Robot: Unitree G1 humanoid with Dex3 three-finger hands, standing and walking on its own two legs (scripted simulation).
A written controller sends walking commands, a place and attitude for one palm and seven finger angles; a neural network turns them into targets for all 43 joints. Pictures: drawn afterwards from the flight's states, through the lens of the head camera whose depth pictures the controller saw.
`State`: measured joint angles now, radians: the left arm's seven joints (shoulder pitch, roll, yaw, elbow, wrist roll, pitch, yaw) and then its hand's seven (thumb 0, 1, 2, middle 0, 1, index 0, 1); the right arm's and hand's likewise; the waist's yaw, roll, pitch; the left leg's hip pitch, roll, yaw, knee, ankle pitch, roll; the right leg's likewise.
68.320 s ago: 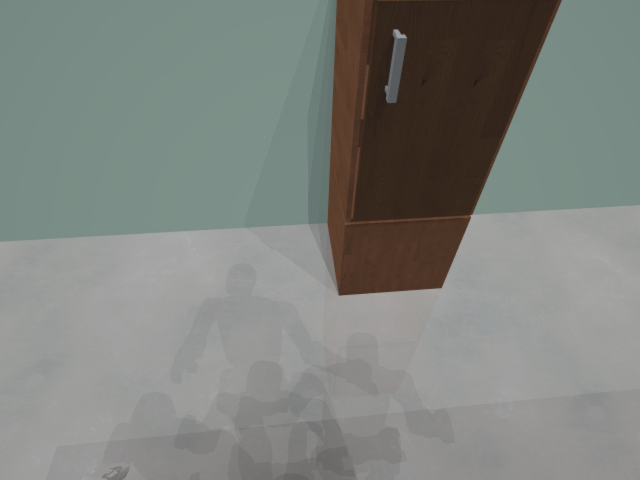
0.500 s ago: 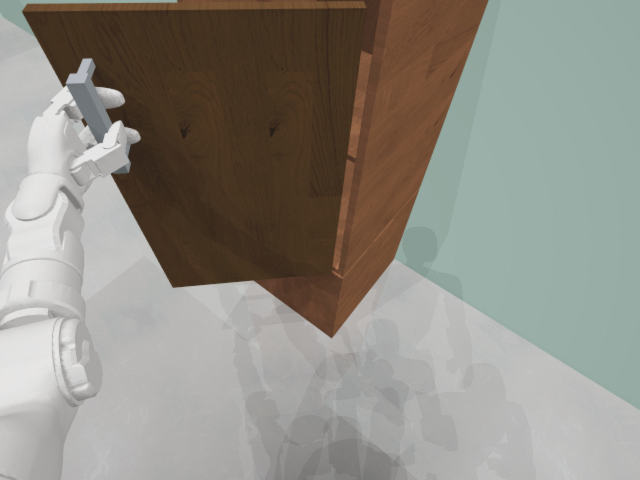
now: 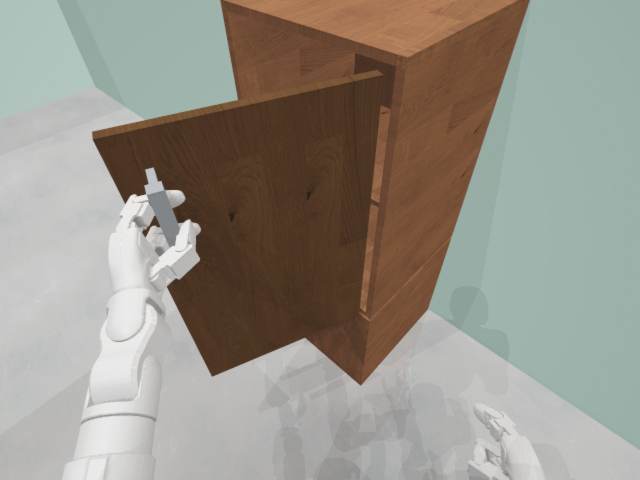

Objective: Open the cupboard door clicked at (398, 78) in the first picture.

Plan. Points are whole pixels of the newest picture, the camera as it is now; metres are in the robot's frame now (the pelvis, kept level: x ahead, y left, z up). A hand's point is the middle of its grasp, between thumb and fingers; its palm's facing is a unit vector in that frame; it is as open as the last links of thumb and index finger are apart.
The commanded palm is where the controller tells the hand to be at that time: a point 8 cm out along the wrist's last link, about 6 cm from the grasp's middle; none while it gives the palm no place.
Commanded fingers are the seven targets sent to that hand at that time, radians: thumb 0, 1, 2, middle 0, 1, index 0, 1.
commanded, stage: pull the door open along its arc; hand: left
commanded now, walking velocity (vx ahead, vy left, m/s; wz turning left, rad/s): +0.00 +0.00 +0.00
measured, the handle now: (168, 220) +0.40 +0.22 +0.14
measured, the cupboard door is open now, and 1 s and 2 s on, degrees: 68 92 93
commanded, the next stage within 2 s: open thumb and fingers to let go in 0.46 s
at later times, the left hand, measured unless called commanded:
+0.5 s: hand (257, 309) +0.26 +0.08 +0.14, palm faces +0.43 -0.90 +0.04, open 6.3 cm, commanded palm +0.21 +0.12 +0.13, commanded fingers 0.00 0.90 0.90 -0.40 -1.35 -0.40 -1.35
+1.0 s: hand (260, 312) +0.26 +0.08 +0.14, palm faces +0.44 -0.90 +0.02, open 11.1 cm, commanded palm +0.22 +0.11 +0.13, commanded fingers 0.00 -0.50 0.30 -0.29 -1.15 -0.29 -1.15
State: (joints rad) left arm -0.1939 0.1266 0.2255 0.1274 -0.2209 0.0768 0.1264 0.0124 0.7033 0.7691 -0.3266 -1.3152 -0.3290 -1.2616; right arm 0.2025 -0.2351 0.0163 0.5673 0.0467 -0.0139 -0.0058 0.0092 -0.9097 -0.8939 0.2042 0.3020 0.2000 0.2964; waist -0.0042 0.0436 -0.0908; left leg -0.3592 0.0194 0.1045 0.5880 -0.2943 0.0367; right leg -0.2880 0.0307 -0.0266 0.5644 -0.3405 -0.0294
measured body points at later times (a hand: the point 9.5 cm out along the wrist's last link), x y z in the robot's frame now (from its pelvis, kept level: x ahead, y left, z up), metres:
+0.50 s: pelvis +0.00 -0.04 +0.00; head -0.03 -0.07 +0.45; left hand +0.24 +0.13 +0.14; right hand +0.20 -0.24 -0.09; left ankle +0.01 +0.09 -0.73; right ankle -0.03 -0.10 -0.73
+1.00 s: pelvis -0.02 -0.04 +0.00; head -0.05 -0.07 +0.45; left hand +0.23 +0.12 +0.14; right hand +0.20 -0.22 -0.08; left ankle +0.01 +0.09 -0.73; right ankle -0.03 -0.10 -0.73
